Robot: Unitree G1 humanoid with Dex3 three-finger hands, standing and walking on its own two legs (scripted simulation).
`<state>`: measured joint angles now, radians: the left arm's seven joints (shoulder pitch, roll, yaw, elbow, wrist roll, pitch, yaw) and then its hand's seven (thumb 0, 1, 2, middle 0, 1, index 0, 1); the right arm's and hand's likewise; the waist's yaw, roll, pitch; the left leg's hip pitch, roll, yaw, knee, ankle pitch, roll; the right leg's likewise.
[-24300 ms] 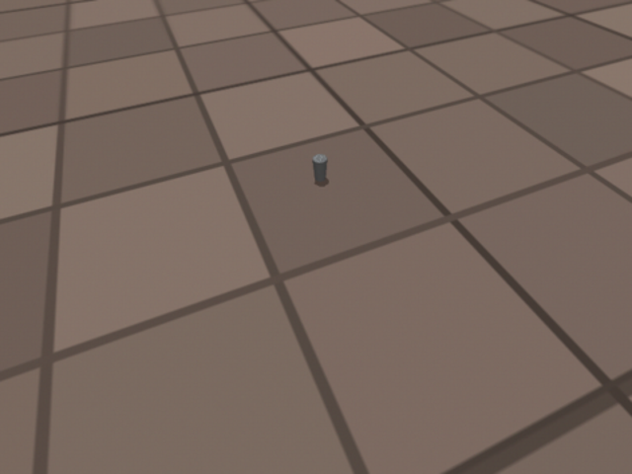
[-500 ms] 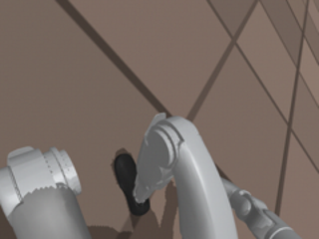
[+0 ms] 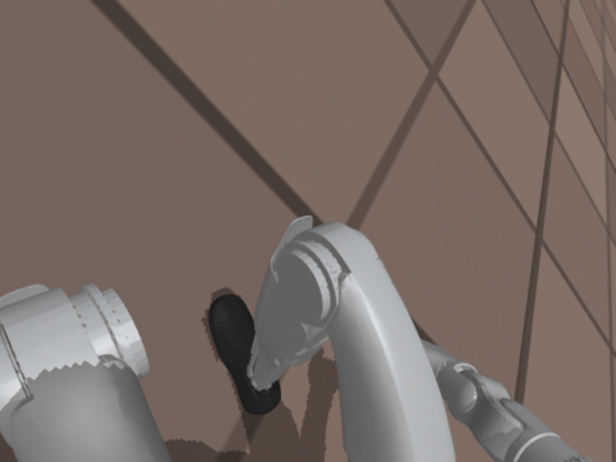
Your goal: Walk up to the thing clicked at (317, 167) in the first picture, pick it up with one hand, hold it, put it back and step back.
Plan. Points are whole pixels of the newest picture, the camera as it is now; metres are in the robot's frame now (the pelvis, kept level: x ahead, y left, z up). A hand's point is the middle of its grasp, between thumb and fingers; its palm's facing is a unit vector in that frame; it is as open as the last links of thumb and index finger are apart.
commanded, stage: loosen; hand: left
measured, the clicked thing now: out of the picture +0.43 +0.30 -0.22
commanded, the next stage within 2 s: open in 0.06 s
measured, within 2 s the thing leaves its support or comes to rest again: rests again in 0.18 s
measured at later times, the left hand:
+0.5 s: hand out of the picture +0.43 +0.30 -0.20, palm faces +0.42 -0.91 +0.00, open 13.5 cm
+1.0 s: hand out of the picture +0.42 +0.35 -0.15, palm faces +0.47 -0.88 -0.02, open 17.2 cm
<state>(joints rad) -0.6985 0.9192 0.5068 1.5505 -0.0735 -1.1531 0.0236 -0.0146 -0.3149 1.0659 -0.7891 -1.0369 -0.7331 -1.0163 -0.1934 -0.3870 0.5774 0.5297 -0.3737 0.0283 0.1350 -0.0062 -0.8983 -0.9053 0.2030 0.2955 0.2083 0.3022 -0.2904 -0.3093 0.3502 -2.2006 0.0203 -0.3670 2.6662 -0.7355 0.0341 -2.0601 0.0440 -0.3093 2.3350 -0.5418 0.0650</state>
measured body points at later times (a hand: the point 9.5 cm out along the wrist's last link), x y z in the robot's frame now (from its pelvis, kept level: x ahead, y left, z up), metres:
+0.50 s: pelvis +0.00 +0.00 +0.00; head +0.24 +0.21 +0.31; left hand +0.40 +0.34 -0.19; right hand +0.17 -0.24 -0.02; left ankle +0.08 +0.11 -0.26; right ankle +0.16 -0.11 -0.26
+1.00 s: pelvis +0.00 +0.00 +0.00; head +0.22 +0.21 +0.33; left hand +0.39 +0.40 -0.15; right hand +0.17 -0.24 -0.02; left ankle +0.08 +0.11 -0.26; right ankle +0.16 -0.11 -0.26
